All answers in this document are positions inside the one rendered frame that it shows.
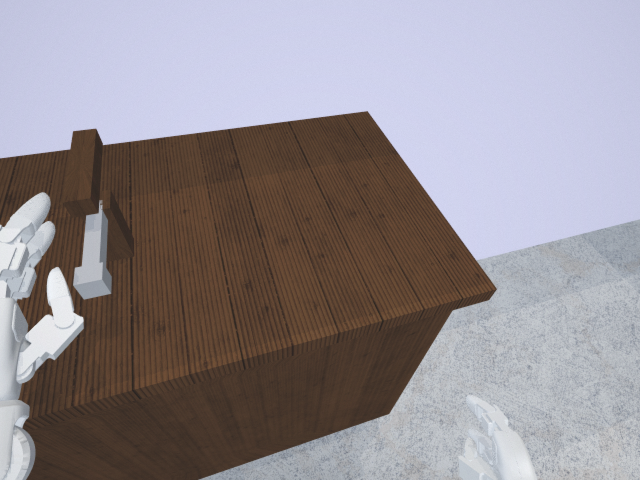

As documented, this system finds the counter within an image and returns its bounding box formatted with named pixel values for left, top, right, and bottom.
left=0, top=111, right=497, bottom=480

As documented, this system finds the right robot hand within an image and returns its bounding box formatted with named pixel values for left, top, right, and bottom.
left=459, top=395, right=537, bottom=480

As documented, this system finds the left robot hand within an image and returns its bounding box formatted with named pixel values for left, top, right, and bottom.
left=0, top=192, right=84, bottom=401

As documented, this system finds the tap lever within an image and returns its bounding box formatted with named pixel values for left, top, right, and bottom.
left=73, top=200, right=112, bottom=300

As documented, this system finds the left robot forearm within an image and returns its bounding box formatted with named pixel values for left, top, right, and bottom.
left=0, top=400, right=36, bottom=480

